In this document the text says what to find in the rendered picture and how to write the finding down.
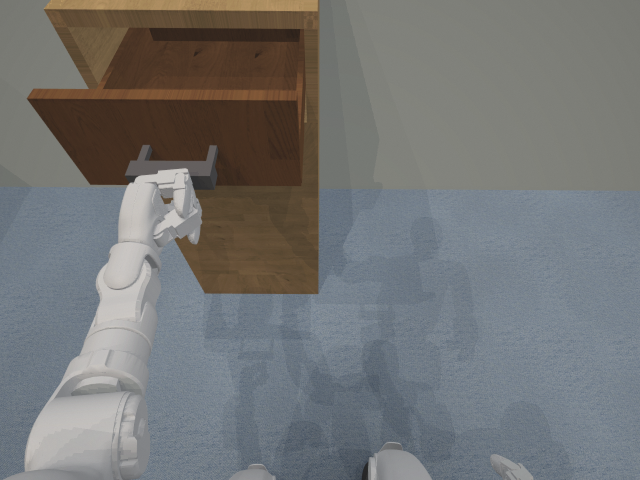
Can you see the right robot hand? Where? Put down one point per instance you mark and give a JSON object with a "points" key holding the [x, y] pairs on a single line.
{"points": [[509, 470]]}

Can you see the left robot hand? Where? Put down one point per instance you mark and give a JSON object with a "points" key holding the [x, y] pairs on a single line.
{"points": [[143, 209]]}

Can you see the right robot thigh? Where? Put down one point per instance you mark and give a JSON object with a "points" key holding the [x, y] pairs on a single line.
{"points": [[396, 465]]}

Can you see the drawer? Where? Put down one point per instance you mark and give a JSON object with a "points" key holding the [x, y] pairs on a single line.
{"points": [[181, 90]]}

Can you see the robot left shin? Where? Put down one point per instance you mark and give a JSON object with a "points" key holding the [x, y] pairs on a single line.
{"points": [[257, 466]]}

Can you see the handle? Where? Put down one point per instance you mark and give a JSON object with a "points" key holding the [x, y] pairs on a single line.
{"points": [[203, 173]]}

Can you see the robot left upper arm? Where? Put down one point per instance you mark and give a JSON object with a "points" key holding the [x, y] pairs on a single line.
{"points": [[90, 437]]}

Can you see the robot left forearm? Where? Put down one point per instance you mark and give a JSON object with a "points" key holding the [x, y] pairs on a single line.
{"points": [[117, 347]]}

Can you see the cabinet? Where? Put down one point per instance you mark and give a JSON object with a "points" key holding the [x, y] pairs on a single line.
{"points": [[253, 239]]}

